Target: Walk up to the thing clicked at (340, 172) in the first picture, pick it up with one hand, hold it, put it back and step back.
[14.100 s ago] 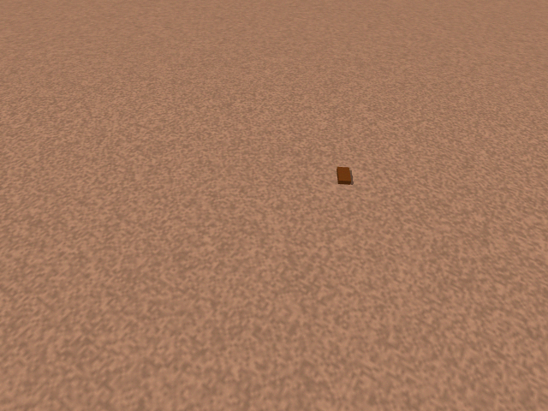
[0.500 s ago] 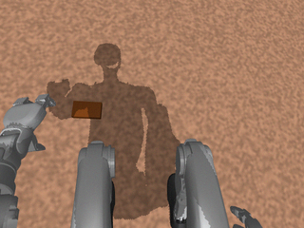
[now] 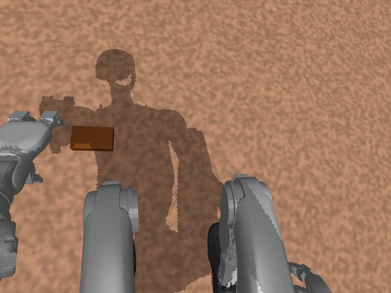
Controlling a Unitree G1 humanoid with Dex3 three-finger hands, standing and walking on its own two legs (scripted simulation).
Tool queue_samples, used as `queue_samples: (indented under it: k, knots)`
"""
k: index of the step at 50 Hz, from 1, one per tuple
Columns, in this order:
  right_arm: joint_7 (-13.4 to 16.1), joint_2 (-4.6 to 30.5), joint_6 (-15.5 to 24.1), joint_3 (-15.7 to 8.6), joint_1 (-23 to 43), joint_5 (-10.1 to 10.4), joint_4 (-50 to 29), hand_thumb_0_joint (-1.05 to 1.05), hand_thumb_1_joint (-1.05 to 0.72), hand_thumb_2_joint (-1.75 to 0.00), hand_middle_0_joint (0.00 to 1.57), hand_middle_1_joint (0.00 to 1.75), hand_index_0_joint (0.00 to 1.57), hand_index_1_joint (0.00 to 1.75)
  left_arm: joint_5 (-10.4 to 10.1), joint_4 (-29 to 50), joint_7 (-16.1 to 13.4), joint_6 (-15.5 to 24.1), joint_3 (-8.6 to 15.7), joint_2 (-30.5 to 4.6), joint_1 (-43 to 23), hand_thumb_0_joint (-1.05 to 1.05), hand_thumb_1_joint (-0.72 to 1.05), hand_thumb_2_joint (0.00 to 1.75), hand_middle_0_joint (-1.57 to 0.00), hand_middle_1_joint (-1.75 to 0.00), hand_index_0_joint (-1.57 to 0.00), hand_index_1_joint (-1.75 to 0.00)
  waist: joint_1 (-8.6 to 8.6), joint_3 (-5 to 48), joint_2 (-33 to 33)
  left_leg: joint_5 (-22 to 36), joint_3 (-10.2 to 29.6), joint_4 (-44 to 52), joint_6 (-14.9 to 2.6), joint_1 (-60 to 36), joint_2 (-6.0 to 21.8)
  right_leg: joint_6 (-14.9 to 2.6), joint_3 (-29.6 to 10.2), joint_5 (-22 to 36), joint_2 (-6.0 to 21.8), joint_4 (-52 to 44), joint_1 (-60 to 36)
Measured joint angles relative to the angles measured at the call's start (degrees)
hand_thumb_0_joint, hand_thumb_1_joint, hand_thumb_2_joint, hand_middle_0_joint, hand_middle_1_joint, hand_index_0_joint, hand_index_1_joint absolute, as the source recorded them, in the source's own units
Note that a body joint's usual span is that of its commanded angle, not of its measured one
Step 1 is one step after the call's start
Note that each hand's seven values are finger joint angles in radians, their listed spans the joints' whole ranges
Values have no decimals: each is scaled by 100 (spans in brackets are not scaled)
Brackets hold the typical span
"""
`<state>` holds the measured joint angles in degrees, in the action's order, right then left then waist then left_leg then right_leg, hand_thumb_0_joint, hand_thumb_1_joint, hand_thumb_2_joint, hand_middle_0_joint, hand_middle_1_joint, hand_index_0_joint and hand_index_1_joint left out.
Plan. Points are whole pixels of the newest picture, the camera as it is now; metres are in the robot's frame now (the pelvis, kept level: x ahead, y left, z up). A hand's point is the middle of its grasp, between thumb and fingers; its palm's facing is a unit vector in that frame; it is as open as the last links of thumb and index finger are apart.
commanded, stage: rise first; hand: left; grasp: from above
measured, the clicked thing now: (93, 138) +0.48 +0.24 -0.33
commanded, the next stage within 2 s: none
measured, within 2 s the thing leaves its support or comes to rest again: neither
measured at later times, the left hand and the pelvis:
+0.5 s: hand (49, 149) +0.41 +0.30 -0.20, palm faces -0.48 -0.05 -0.88, open 13.4 cm; pelvis +0.01 +0.00 -0.02, yaw +0 degrees
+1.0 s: hand (55, 146) +0.42 +0.29 -0.21, palm faces -0.46 -0.05 -0.88, open 13.5 cm; pelvis +0.01 +0.00 -0.03, yaw -1 degrees
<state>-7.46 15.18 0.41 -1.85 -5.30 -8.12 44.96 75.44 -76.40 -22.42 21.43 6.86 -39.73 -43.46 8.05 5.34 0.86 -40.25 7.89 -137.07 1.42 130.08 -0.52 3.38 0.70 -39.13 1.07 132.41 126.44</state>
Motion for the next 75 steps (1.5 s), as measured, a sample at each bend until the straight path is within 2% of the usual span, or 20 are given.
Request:
queue_samples:
  k: [8,19,33,41,50,75]
  knots:
    - [-31,-33,9,42,54,-136,51,0,-91,-90,20,30,20,29,242,-238,-319,42,17,-51,-137,0,-39,92,-20,-82,-20,-83,69,-56,32,-36,20,-195,29,143,-11,11,-14,-27,-21,204,162]
    - [-32,-49,98,121,69,-272,88,0,-91,-89,20,30,20,29,254,-588,-527,-147,75,-65,-339,0,-39,92,-19,-85,-20,-86,190,-79,46,-61,64,-337,67,300,-24,19,0,-37,-38,349,339]
    - [-92,-8,124,181,64,-341,98,0,-91,-90,20,30,20,29,189,-592,-481,-143,78,-123,-364,0,-39,91,-19,-86,-20,-87,247,-190,40,-155,106,-432,88,330,-34,25,26,-121,-40,425,362]
    - [-108,10,117,209,80,-381,98,0,-91,-90,20,30,20,29,229,-639,-593,-106,86,-140,-396,0,-41,93,-19,-87,-19,-89,252,-195,53,-172,123,-479,86,368,-38,32,36,-132,-46,453,387]
    - [-131,18,186,268,114,-423,85,0,-91,-90,20,30,20,29,274,-846,-727,-195,51,-167,-527,0,-42,95,-20,-86,-19,-88,340,-215,69,-167,143,-535,87,406,-43,32,46,-119,-56,493,418]
    - [-175,38,252,457,-35,-488,64,0,-92,-90,20,30,20,29,206,-996,-656,-388,-17,-226,-761,0,-45,98,-18,-89,-17,-92,517,-287,33,-158,197,-561,97,428,-41,39,93,-79,-76,480,433]
